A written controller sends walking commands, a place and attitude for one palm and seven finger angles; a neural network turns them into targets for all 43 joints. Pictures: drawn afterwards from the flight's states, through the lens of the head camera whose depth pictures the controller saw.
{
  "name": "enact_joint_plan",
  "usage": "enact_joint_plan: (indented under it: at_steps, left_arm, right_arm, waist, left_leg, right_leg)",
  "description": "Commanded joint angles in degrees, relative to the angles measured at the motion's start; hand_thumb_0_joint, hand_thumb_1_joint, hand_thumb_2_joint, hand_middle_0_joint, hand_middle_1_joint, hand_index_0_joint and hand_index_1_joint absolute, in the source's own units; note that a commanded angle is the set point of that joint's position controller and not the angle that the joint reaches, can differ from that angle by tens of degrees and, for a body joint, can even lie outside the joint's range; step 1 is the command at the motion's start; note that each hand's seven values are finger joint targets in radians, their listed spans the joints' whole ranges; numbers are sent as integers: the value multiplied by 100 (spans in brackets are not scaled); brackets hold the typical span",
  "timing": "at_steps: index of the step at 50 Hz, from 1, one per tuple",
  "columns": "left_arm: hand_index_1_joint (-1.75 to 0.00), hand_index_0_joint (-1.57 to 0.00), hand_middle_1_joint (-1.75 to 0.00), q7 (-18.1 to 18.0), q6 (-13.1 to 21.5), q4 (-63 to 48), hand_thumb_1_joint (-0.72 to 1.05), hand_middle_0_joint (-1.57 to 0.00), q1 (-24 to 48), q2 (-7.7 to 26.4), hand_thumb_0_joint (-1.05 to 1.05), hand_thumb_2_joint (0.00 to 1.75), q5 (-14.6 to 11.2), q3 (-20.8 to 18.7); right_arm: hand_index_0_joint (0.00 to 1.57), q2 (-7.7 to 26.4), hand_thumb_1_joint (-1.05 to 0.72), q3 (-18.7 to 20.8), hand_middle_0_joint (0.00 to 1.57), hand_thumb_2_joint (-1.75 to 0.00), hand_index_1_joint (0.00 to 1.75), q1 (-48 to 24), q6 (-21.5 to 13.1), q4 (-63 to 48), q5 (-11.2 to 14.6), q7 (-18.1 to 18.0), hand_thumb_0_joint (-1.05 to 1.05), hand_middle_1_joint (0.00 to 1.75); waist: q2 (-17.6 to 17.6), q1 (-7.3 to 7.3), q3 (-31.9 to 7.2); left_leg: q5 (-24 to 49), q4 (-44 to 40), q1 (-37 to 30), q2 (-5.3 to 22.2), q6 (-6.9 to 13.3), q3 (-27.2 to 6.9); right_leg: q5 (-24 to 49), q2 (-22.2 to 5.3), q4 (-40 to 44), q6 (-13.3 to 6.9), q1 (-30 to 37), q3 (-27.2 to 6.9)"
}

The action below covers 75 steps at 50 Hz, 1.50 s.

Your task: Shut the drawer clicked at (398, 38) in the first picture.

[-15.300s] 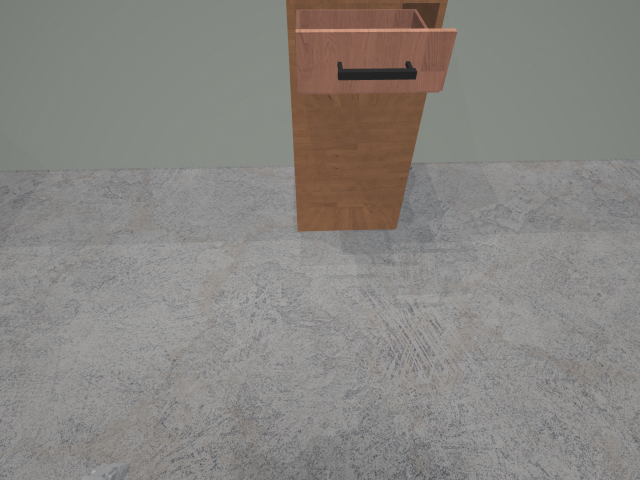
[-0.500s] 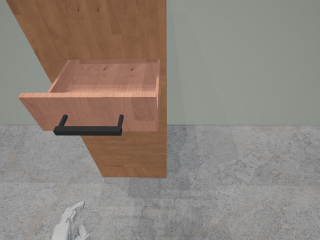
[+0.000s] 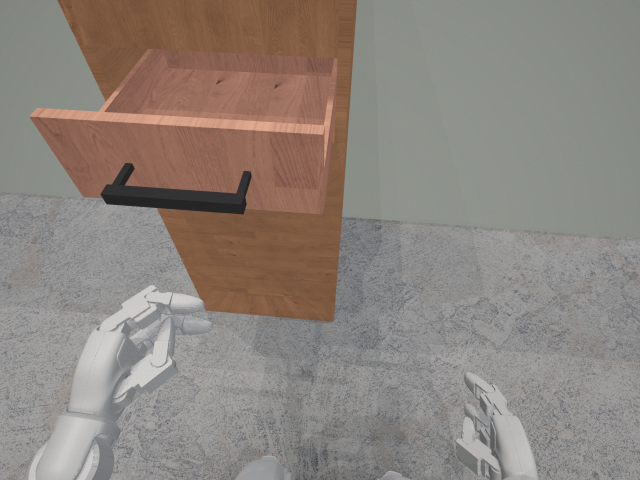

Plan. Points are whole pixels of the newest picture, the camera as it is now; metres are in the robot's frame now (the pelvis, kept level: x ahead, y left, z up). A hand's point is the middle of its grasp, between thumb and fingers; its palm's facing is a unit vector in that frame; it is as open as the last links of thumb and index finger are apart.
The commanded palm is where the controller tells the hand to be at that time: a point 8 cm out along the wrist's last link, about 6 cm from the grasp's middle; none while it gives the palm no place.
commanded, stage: raise the hand and make a fist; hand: left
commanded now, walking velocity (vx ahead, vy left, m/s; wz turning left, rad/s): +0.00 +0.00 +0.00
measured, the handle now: (180, 187) +0.46 +0.24 +0.10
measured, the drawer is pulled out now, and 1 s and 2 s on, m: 0.19 0.19 0.19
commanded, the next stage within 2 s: bring the fist close to the handle in 1.24 s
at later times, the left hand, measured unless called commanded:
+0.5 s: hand (141, 303) +0.25 +0.20 +0.14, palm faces +0.00 -1.00 -0.06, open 3.1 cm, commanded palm +0.22 +0.26 +0.15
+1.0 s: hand (112, 248) +0.28 +0.22 +0.20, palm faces +0.02 -1.00 -0.06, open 3.3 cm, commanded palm +0.23 +0.26 +0.20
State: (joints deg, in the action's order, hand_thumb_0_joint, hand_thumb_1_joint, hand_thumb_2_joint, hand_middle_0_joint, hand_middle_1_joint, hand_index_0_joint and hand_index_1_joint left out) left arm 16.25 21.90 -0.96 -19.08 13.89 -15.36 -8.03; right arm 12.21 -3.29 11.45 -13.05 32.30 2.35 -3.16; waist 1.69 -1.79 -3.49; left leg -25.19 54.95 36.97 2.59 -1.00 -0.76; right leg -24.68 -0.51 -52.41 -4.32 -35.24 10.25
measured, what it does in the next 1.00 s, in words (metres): stands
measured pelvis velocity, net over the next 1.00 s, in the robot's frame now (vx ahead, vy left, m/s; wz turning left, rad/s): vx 0.03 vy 0.03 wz -0.03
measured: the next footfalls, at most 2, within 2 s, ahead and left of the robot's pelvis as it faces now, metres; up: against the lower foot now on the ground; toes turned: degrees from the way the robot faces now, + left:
none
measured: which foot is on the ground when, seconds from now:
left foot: down 0.00-1.00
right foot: down 0.00-1.00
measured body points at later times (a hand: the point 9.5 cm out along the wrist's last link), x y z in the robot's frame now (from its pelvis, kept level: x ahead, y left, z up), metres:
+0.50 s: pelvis +0.03 +0.03 +0.03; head +0.04 +0.03 +0.48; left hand +0.25 +0.26 +0.14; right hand +0.21 -0.21 -0.03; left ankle +0.03 +0.13 -0.69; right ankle +0.03 -0.07 -0.69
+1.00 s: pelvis +0.03 +0.03 +0.05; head +0.00 +0.01 +0.50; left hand +0.27 +0.27 +0.20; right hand +0.22 -0.19 -0.02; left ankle +0.03 +0.13 -0.69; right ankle +0.03 -0.07 -0.69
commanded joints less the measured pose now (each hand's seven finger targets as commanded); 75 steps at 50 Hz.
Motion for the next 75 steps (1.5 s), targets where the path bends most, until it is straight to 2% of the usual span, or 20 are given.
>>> enact_joint_plan:
  at_steps: [1, 3, 5, 10, 13, 16, 18, 25, 29, 30, 34, 36, 42, 45, 53, 55, 61, 69, 70, 75]
  left_arm:
    - [-104, -88, -104, 75, -467, -725, 90, -88, 369, 846, 0, 90, -312, -891]
    - [-108, -92, -108, -92, -552, -1060, 90, -92, 160, 804, 0, 90, -332, -1002]
    - [-112, -96, -112, -241, -525, -1201, 90, -96, -39, 837, 0, 90, -306, -1091]
    - [-123, -106, -123, -332, -410, -1528, 90, -106, 105, 714, 0, 90, -189, -803]
    - [-130, -112, -130, -387, -411, -1971, 90, -112, 139, 564, 0, 90, -104, -592]
    - [-136, -118, -136, -501, -493, -2224, 90, -118, 419, 582, 0, 90, -56, -543]
    - [-140, -122, -140, -570, -553, -2443, 90, -122, 307, 602, 0, 90, 0, -568]
    - [-156, -136, -156, -568, -1196, -2519, 90, -136, 439, 651, 0, 90, 35, -592]
    - [-160, -140, -160, -499, -1536, -2839, 90, -140, 729, 560, 0, 90, -30, -565]
    - [-160, -140, -160, -477, -1636, -2791, 90, -140, 723, 646, 0, 90, -33, -621]
    - [-160, -140, -160, -450, -1975, -2978, 90, -140, 1246, 540, 0, 90, -5, -494]
    - [-160, -140, -160, -482, -2157, -2900, 90, -140, 1508, 580, 0, 90, 25, -487]
    - [-160, -140, -160, -525, -2575, -2771, 90, -140, 2055, 1028, 0, 90, -8, -996]
    - [-160, -140, -160, -428, -2756, -2307, 90, -140, 1718, 781, 0, 90, -124, -950]
    - [-160, -140, -160, -437, -2509, -2742, 90, -140, 1810, 1070, 0, 90, -123, -1197]
    - [-160, -140, -160, -488, -2395, -2579, 90, -140, 1925, 1170, 0, 90, -129, -1268]
    - [-160, -140, -160, -373, -2223, -2089, 90, -140, 2328, 1214, 0, 90, -150, -1216]
    - [-160, -140, -160, -149, -2208, -1267, 90, -140, 2597, 1252, 0, 90, -262, -1284]
    - [-160, -140, -160, -160, -2203, -1039, 90, -140, 2575, 1454, 0, 90, -259, -1509]
    - [-160, -140, -160, -159, -1928, -1049, 90, -140, 3024, 1301, 0, 90, -159, -1249]
  right_arm:
    - [20, 805, -90, 410, 20, -90, 30, -316, -407, -890, 71, -147, 0, 30]
    - [20, 747, -90, 421, 20, -90, 30, -352, -466, -879, 44, -107, 0, 30]
    - [20, 734, -90, 427, 20, -90, 30, -378, -517, -869, -3, -63, 0, 30]
    - [20, 848, -90, 449, 20, -90, 30, -251, -658, -802, -11, -9, 0, 30]
    - [20, 853, -90, 461, 20, -90, 30, -119, -774, -818, 6, -10, 0, 30]
    - [20, 888, -90, 452, 20, -90, 30, -112, -808, -789, 3, -25, 0, 30]
    - [20, 871, -90, 446, 20, -90, 30, -90, -835, -768, 5, -20, 0, 30]
    - [20, 851, -90, 314, 20, -90, 30, -255, -690, -745, -7, -6, 0, 30]
    - [20, 783, -90, 249, 20, -90, 30, -349, -655, -788, 25, -27, 0, 30]
    - [20, 810, -90, 230, 20, -90, 30, -371, -635, -758, 3, -29, 0, 30]
    - [20, 753, -90, 172, 20, -90, 30, -483, -574, -726, 45, -50, 0, 30]
    - [20, 765, -90, 148, 20, -90, 30, -531, -534, -694, 43, -79, 0, 30]
    - [20, 747, -90, 93, 20, -90, 30, -738, -432, -653, 64, -140, 0, 30]
    - [20, 753, -90, 82, 20, -90, 30, -819, -391, -631, 85, -130, 0, 30]
    - [20, 765, -90, 151, 20, -90, 30, -782, -440, -665, 72, -119, 0, 30]
    - [20, 794, -90, 151, 20, -90, 30, -758, -485, -591, 69, -145, 0, 30]
    - [20, 819, -90, 158, 20, -90, 30, -779, -622, -498, 99, -222, 0, 30]
    - [20, 857, -90, 158, 20, -90, 30, -737, -753, -397, 123, -269, 0, 30]
    - [20, 894, -90, 185, 20, -90, 30, -683, -742, -357, 104, -271, 0, 30]
    - [20, 864, -90, 204, 20, -90, 30, -627, -766, -416, 100, -243, 0, 30]
  waist:
    - [-374, 34, -1106]
    - [-157, -84, -1171]
    - [-511, -153, -1120]
    - [-301, 27, -552]
    - [68, 45, -869]
    - [-181, 75, -828]
    - [187, 32, -973]
    - [57, -19, -558]
    - [209, -58, -647]
    - [-135, -57, -606]
    - [278, -35, -515]
    - [-9, -30, -410]
    - [97, -151, -560]
    - [-84, -177, -328]
    - [205, -149, -468]
    - [-47, -118, -251]
    - [95, -81, -137]
    - [-144, -62, -122]
    - [-458, -84, -148]
    - [-101, -30, -385]
  left_leg:
    - [905, -1083, -315, -294, 261, -26]
    - [1180, -1287, -588, -285, 240, 2]
    - [1427, -1448, -690, -258, 243, -39]
    - [1267, -1684, -964, -256, 248, 22]
    - [1367, -1826, -1398, -259, 257, 48]
    - [1465, -1953, -1554, -237, 268, -32]
    - [1712, -2010, -1820, -233, 249, -22]
    - [2091, -2281, -2030, -198, 222, -76]
    - [2257, -2453, -2350, -178, 172, -102]
    - [2351, -2457, -2344, -171, 207, -115]
    - [2276, -2633, -2580, -165, 150, -135]
    - [2186, -2719, -2587, -170, 179, -164]
    - [2133, -2947, -2810, -203, 165, -134]
    - [2075, -2981, -2724, -216, 173, -84]
    - [2015, -2973, -2844, -247, 202, 44]
    - [1820, -2989, -2740, -236, 221, 20]
    - [1433, -2999, -2671, -281, 257, 57]
    - [1343, -2878, -2481, -305, 260, 86]
    - [1369, -2839, -2380, -291, 259, 79]
    - [1517, -2748, -2452, -311, 267, 136]
  right_leg:
    - [364, -273, 1785, 513, 1526, -1502]
    - [869, -241, 1716, 489, 1667, -1295]
    - [1288, -174, 1622, 479, 1816, -1118]
    - [957, -73, 1782, 418, 1448, -959]
    - [1119, -35, 1752, 385, 1481, -788]
    - [1271, 13, 1754, 378, 1535, -685]
    - [1564, 14, 1735, 342, 1648, -624]
    - [2016, 64, 1933, 315, 1936, -544]
    - [2143, 68, 2066, 314, 2095, -496]
    - [2270, 87, 2103, 319, 2191, -509]
    - [2120, 77, 2249, 313, 2165, -475]
    - [2052, 82, 2348, 313, 2216, -486]
    - [1982, 42, 2570, 288, 2529, -534]
    - [1998, 48, 2676, 289, 2548, -549]
    - [1964, 22, 2756, 331, 2597, -639]
    - [1706, 30, 2851, 343, 2514, -675]
    - [1187, -44, 3055, 381, 2462, -888]
    - [1033, -113, 3123, 448, 2446, -1096]
    - [1009, -122, 3123, 467, 2508, -1158]
    - [1324, -110, 2929, 450, 2437, -1116]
